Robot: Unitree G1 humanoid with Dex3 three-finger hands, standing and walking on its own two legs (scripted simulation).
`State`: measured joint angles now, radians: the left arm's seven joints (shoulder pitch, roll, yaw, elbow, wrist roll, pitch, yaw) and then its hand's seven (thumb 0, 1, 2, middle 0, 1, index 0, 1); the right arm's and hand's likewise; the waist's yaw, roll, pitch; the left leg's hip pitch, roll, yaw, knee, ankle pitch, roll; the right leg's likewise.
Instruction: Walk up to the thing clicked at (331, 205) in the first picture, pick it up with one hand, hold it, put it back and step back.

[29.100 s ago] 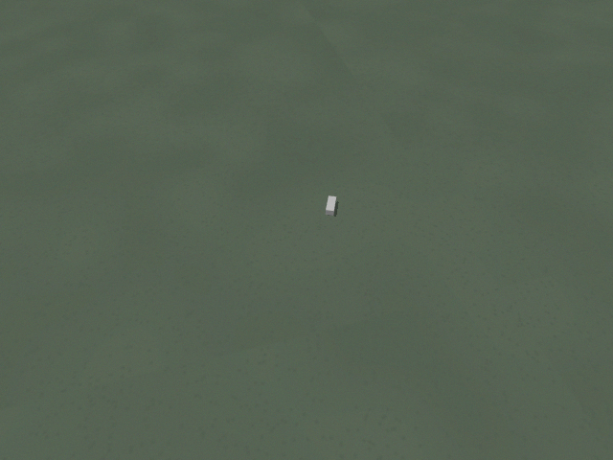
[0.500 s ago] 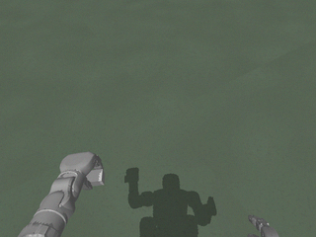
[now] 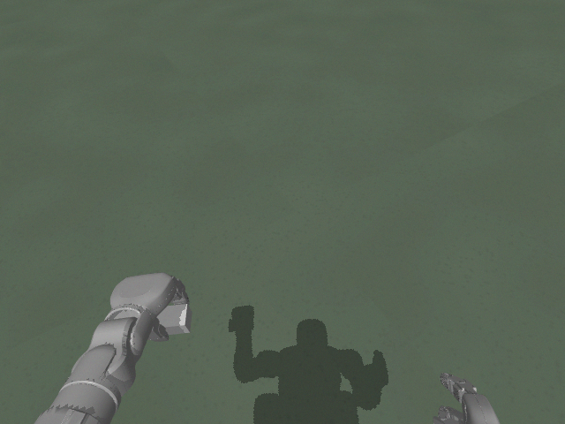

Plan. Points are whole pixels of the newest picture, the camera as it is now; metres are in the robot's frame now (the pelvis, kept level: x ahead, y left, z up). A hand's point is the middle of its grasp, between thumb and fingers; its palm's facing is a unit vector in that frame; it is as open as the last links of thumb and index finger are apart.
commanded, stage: hold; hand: left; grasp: from above
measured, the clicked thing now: (161, 321) +0.31 +0.23 -0.07
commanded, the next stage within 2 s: crouch in 0.56 s
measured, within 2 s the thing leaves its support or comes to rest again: neither
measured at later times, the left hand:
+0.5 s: hand (150, 321) +0.29 +0.23 -0.03, palm faces -0.42 -0.06 -0.91, open 6.8 cm
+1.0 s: hand (160, 340) +0.29 +0.23 -0.10, palm faces -0.46 -0.02 -0.89, open 6.6 cm
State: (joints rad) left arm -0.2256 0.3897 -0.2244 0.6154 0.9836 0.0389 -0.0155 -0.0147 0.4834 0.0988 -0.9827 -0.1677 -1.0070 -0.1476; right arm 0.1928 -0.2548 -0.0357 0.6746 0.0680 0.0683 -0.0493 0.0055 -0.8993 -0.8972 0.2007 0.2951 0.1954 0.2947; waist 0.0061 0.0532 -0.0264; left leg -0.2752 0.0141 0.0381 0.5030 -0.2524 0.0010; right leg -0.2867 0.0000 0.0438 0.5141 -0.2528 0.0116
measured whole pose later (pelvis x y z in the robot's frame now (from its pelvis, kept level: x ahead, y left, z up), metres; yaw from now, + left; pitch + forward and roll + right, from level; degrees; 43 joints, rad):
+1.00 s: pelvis -0.01 +0.00 -0.01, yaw +1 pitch +6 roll +0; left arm -0.34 0.36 -0.22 0.90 1.07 -0.02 0.17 -0.01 0.48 0.06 -1.03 -0.11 -1.06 -0.08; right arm 0.20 -0.25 -0.04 0.69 0.04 0.06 -0.03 0.00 -0.89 -0.90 0.20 0.30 0.20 0.30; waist -0.03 0.01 -0.03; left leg -0.47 0.01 0.02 0.65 -0.29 0.01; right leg -0.47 0.00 0.03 0.64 -0.29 0.02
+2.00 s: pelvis -0.07 +0.00 -0.34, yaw -2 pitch +39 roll -5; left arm -0.91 0.57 0.04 1.36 1.21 -0.09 0.40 -0.02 0.45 0.12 -1.03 -0.12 -1.05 -0.10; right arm 0.16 -0.25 -0.01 0.72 -0.11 -0.07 0.09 0.00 -0.90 -0.90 0.20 0.29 0.20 0.29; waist -0.21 0.02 -0.15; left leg -2.08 0.01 -0.07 2.09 -0.70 0.00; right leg -2.03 0.01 -0.04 2.04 -0.69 0.02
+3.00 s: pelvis -0.08 +0.00 -0.44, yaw -6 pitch +34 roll -8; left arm -1.05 0.76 0.09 1.56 1.25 -0.15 0.44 -0.02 0.47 0.03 -1.08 -0.04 -1.10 -0.03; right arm 0.17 -0.28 0.10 0.73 -0.16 -0.09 0.15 0.00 -0.91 -0.90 0.20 0.30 0.20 0.29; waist -0.30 -0.02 -0.01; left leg -2.33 0.01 -0.14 2.42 -0.70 0.00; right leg -2.26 0.04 -0.09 2.33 -0.68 0.03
